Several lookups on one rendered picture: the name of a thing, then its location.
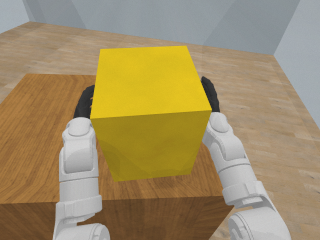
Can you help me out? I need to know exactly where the robot left upper arm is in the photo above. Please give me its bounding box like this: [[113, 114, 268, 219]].
[[55, 223, 111, 240]]

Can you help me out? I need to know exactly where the left robot forearm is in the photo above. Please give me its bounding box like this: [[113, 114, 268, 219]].
[[52, 117, 103, 240]]

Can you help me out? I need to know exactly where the robot right hand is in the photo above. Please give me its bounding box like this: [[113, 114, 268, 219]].
[[200, 76, 220, 113]]

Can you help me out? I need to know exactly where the right robot forearm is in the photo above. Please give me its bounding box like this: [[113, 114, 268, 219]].
[[202, 112, 292, 240]]

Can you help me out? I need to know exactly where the pedestal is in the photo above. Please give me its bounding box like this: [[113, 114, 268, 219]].
[[0, 73, 234, 240]]

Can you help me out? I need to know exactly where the carton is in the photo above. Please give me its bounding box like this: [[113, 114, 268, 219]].
[[90, 45, 212, 182]]

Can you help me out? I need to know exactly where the robot right upper arm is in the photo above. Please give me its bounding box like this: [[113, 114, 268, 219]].
[[228, 206, 291, 240]]

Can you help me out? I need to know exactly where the robot left hand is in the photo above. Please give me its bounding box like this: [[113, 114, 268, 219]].
[[73, 85, 95, 119]]

